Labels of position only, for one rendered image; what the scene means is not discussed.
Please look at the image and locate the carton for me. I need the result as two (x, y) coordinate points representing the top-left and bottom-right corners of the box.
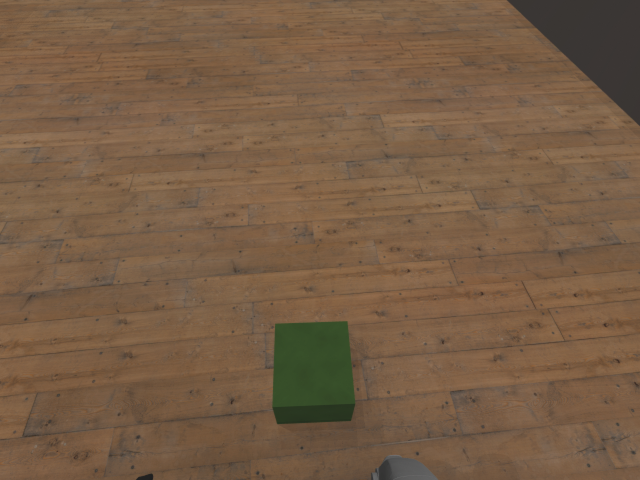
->
(272, 321), (355, 424)

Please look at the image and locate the right robot thigh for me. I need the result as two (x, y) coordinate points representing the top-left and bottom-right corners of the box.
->
(371, 458), (438, 480)

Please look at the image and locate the robot right shin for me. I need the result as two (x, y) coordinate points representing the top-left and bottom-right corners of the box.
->
(381, 455), (402, 465)

